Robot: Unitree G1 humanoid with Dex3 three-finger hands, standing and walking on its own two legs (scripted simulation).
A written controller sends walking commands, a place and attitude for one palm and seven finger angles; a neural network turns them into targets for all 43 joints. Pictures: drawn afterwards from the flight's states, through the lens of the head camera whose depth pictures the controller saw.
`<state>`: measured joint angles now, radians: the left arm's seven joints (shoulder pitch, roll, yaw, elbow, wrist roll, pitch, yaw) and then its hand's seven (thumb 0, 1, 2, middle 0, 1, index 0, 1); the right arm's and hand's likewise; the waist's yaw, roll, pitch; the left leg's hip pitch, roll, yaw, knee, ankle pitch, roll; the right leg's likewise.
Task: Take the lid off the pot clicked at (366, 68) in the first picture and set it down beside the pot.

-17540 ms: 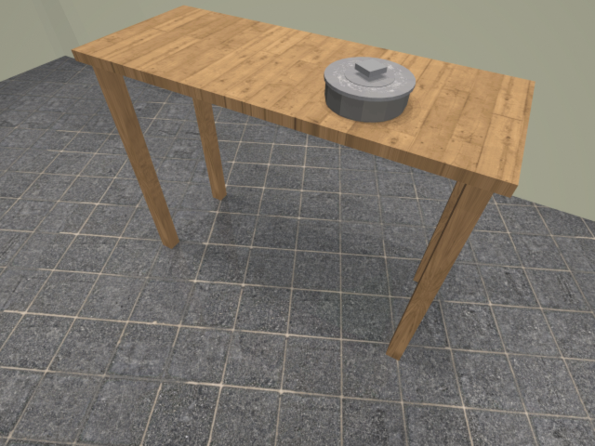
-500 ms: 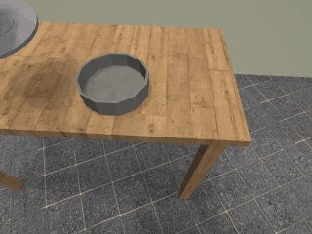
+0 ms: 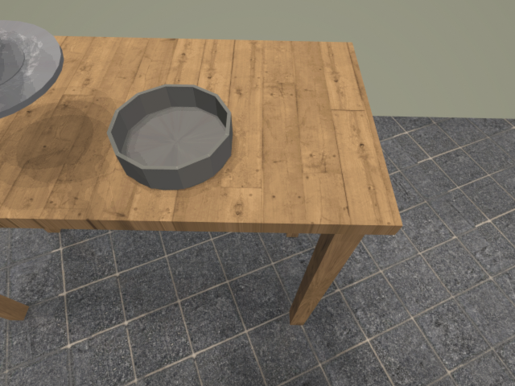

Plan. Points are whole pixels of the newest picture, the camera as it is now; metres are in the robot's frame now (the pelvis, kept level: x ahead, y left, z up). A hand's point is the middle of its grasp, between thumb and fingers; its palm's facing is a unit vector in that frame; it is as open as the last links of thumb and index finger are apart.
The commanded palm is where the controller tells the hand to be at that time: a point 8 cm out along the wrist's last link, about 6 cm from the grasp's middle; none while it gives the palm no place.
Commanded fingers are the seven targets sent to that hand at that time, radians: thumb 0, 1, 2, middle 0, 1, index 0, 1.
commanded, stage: lower the lid onto the table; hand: left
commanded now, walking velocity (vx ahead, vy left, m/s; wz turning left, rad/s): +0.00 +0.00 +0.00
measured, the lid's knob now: out of the picture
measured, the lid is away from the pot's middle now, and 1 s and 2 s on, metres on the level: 0.23 0.23 0.21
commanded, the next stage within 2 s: open the fingers wide in 1.76 s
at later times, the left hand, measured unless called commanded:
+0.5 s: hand out of the picture +0.46 +0.34 +0.22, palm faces -0.32 -0.13 -0.94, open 8.4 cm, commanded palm +0.47 +0.33 +0.30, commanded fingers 0.00 0.48 1.11 -0.86 -1.07 -0.81 -1.02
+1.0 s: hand out of the picture +0.47 +0.34 +0.19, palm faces -0.38 -0.14 -0.91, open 8.4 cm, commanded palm +0.49 +0.33 +0.26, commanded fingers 0.00 0.48 1.11 -0.86 -1.07 -0.81 -1.02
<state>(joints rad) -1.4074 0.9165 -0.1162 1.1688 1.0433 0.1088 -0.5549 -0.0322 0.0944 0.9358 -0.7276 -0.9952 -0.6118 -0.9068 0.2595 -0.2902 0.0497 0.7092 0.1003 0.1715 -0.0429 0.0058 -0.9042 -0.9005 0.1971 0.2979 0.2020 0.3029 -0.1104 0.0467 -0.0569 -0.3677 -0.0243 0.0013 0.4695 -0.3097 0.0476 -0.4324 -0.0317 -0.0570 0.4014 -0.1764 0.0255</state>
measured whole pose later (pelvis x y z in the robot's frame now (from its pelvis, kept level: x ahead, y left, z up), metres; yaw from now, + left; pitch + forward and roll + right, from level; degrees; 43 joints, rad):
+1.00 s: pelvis -0.01 +0.01 -0.01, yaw +0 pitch +13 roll -2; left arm -1.32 0.89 -0.13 1.22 1.01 0.02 -0.52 -0.03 0.10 0.94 -0.72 -1.00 -0.60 -0.91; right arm 0.30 -0.29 0.04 0.73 0.10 0.15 -0.05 0.01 -0.90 -0.90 0.20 0.30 0.20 0.30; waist -0.12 0.03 -0.06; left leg -0.44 -0.03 0.00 0.54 -0.34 0.05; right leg -0.48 -0.03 -0.06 0.44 -0.19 0.03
